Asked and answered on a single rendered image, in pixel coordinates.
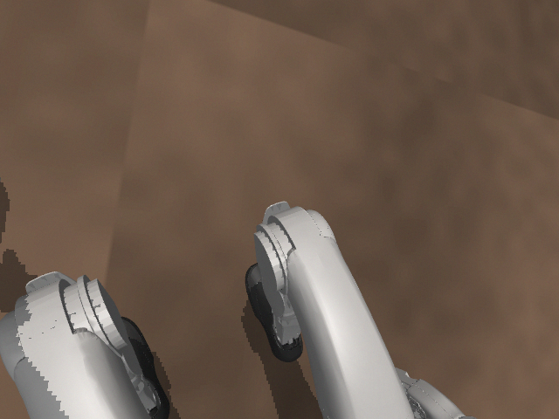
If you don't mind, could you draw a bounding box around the right robot foot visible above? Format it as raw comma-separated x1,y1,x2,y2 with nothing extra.
245,263,303,362

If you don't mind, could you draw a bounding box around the right robot hand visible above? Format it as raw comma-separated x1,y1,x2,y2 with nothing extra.
396,367,465,419

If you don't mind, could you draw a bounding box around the left robot foot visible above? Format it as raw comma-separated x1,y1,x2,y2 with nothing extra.
121,317,170,419

